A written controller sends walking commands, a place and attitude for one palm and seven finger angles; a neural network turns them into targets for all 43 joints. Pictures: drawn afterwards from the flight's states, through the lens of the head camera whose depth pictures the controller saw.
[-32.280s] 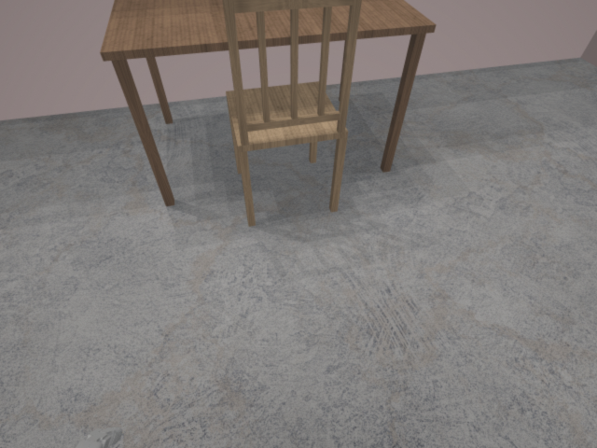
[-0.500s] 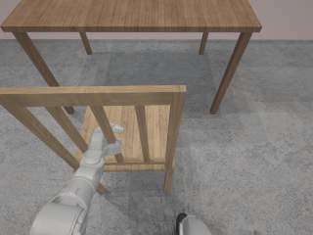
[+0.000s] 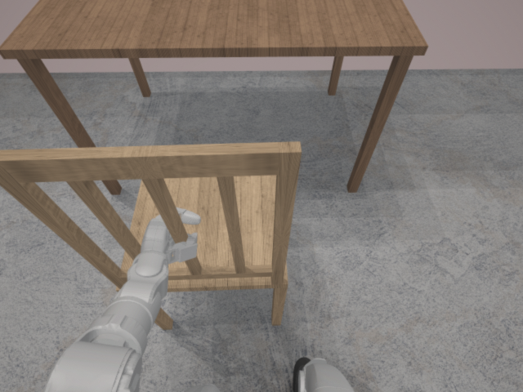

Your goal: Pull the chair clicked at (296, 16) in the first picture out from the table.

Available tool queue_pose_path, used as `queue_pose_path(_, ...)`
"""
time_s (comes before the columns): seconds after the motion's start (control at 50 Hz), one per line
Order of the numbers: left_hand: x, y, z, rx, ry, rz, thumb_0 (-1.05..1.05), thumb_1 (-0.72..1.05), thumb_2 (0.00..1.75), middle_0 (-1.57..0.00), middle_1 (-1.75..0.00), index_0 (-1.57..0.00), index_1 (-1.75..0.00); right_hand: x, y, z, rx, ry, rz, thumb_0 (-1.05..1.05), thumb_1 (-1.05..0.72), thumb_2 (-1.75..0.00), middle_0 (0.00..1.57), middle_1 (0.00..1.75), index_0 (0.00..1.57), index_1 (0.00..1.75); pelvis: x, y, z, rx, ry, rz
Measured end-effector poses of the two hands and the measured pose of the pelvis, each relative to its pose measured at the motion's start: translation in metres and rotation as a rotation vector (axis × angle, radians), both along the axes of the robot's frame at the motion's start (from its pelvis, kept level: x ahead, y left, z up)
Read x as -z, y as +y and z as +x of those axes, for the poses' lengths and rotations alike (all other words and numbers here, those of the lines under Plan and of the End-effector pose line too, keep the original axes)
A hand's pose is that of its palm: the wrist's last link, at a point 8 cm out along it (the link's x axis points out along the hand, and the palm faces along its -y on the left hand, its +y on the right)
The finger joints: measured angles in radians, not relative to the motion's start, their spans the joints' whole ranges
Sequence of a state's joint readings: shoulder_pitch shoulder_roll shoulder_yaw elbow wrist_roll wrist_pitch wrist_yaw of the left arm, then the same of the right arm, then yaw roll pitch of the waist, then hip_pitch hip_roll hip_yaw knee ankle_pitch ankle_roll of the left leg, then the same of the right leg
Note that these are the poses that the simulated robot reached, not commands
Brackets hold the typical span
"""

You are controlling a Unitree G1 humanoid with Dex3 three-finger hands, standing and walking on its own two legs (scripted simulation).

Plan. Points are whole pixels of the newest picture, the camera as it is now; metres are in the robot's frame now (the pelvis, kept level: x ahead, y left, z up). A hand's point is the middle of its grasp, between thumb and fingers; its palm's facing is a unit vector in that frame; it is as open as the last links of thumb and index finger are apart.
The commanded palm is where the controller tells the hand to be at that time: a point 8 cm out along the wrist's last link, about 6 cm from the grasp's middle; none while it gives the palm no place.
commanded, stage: step backward, pulling the chair out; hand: left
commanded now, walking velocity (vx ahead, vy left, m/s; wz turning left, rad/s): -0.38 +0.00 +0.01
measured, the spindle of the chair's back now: (179, 234) +0.37 +0.16 -0.04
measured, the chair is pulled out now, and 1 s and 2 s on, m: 0.38 0.39 0.44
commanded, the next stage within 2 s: none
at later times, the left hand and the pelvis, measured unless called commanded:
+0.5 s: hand (190, 245) +0.36 +0.14 -0.05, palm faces +0.06 -0.97 -0.22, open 5.5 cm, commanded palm +0.36 +0.19 -0.04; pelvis +0.00 +0.00 +0.00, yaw +0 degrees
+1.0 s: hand (190, 247) +0.35 +0.14 -0.05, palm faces +0.07 -0.97 -0.21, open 5.6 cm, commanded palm +0.36 +0.19 -0.04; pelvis -0.02 -0.01 +0.00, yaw +1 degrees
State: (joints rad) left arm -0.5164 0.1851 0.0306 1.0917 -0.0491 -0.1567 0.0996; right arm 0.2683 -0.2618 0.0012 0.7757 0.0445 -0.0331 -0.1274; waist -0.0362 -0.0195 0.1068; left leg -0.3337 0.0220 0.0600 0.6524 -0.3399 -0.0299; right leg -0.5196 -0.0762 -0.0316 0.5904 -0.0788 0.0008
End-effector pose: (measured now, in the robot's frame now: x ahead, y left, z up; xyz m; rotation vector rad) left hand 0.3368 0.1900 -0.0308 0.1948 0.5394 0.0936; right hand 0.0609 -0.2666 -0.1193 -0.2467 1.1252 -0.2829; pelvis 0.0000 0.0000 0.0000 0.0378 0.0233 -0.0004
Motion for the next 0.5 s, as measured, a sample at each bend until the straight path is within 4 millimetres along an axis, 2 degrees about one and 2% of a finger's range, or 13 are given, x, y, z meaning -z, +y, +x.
queue_pose_path(0.12, 0.000, -0.001, -0.001, -0.018, 0.003, -0.002, 0.07, 0.66, 0.80, -0.35, -1.27, -0.50, -1.45, 0.004, 0.002, 0.008, -0.006, -0.017, 0.020, 0.00, -0.90, -0.89, 0.21, 0.30, 0.21, 0.30, 0.001, 0.000, -0.002, -0.010, 0.013, -0.009)
queue_pose_path(0.28, 0.000, 0.001, -0.001, 0.016, 0.005, -0.005, 0.07, 0.67, 0.78, -0.32, -1.29, -0.50, -1.45, -0.004, 0.009, 0.004, -0.006, -0.004, 0.000, 0.00, -0.90, -0.89, 0.21, 0.30, 0.21, 0.30, -0.004, 0.010, 0.001, 0.007, 0.024, -0.009)
queue_pose_path(0.4, 0.000, 0.000, -0.001, 0.006, -0.003, 0.006, 0.07, 0.65, 0.80, -0.35, -1.29, -0.50, -1.45, 0.006, 0.013, 0.013, -0.016, -0.010, 0.034, 0.00, -0.90, -0.90, 0.20, 0.30, 0.21, 0.30, 0.001, 0.001, 0.006, 0.002, 0.004, -0.004)
queue_pose_path(0.5, 0.000, 0.000, -0.002, -0.026, -0.002, 0.007, 0.07, 0.64, 0.82, -0.36, -1.27, -0.50, -1.45, 0.011, 0.008, 0.020, -0.024, -0.024, 0.047, 0.00, -0.90, -0.89, 0.21, 0.30, 0.21, 0.30, 0.002, -0.004, 0.002, -0.008, 0.015, -0.006)
